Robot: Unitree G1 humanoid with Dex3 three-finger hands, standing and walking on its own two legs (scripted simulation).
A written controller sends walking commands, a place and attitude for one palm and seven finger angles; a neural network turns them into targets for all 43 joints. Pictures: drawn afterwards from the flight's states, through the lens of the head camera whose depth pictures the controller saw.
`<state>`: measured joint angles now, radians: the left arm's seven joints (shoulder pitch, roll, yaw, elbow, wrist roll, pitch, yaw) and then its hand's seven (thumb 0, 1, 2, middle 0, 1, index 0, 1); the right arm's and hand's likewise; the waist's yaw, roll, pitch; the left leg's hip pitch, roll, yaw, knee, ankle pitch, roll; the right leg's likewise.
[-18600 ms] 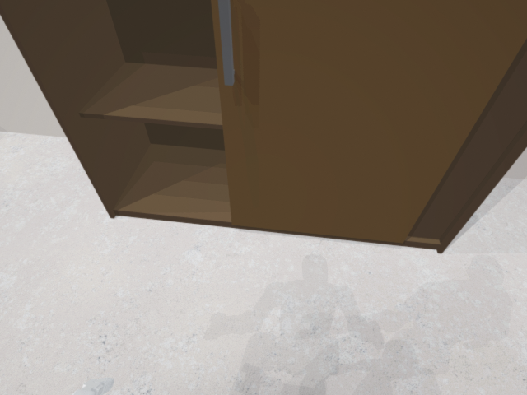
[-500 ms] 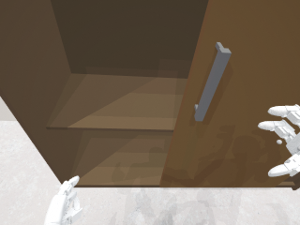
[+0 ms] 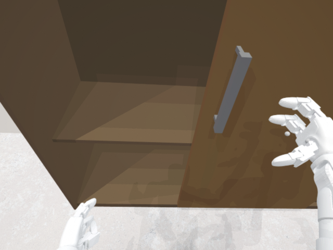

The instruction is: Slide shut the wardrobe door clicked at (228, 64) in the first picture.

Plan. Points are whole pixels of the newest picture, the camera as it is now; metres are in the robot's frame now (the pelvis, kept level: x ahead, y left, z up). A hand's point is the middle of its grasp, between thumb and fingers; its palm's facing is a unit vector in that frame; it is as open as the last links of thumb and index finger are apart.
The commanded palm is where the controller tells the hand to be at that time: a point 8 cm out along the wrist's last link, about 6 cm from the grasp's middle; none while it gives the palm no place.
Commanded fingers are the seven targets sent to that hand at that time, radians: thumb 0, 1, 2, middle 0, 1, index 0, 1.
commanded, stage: move the hooked fingers beside the handle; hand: right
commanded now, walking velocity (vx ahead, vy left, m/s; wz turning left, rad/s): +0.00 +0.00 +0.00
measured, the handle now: (227, 93) +0.49 -0.13 +0.15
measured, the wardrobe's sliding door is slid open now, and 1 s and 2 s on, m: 0.59 0.59 0.59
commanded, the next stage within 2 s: none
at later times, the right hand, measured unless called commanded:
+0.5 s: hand (266, 115) +0.40 -0.21 +0.16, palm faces -0.01 +1.00 -0.03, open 14.0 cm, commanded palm +0.38 -0.26 +0.16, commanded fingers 0.00 0.50 -0.30 0.30 1.20 0.30 1.20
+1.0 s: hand (254, 102) +0.45 -0.20 +0.16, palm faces -0.02 +1.00 -0.02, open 13.7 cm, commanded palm +0.42 -0.24 +0.16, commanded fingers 0.00 0.50 -0.30 0.30 1.20 0.30 1.20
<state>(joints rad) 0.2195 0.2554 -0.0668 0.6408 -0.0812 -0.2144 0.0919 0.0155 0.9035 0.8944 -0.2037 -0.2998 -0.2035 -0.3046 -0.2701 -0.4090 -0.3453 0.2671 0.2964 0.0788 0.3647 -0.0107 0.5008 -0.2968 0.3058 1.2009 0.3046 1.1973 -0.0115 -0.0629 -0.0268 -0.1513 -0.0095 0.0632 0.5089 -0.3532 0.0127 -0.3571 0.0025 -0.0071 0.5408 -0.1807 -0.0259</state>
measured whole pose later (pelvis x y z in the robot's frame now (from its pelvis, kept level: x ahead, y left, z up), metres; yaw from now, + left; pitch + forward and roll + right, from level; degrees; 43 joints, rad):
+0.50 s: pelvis +0.00 +0.01 +0.00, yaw +1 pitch +1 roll +1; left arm 0.31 0.30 -0.03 0.68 -0.08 -0.16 0.08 0.01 0.90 0.89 -0.20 -0.30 -0.20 -0.30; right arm -0.54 -0.46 -0.33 0.66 0.24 0.01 0.33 -0.01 0.50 -0.30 0.30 1.20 0.30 1.20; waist 0.05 -0.05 -0.03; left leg -0.20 -0.03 0.05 0.53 -0.35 0.02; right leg -0.40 -0.02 -0.02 0.56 -0.18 -0.02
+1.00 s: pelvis +0.01 +0.01 +0.00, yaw +2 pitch +4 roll +1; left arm 0.35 0.29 -0.02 0.68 -0.07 -0.09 0.06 0.01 0.91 0.89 -0.20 -0.30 -0.20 -0.30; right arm -0.71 -0.47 -0.34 0.87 0.19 -0.09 0.31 -0.01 0.50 -0.30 0.36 1.24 0.36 1.23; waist 0.07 -0.04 -0.04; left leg -0.27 -0.03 0.04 0.56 -0.37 0.02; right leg -0.46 -0.02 -0.03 0.60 -0.21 -0.02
